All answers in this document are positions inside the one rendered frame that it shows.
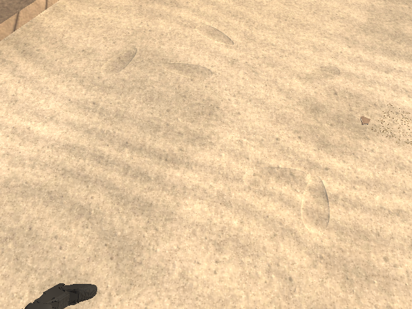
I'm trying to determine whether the robot left hand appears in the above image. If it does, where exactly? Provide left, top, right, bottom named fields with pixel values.
left=25, top=283, right=97, bottom=309

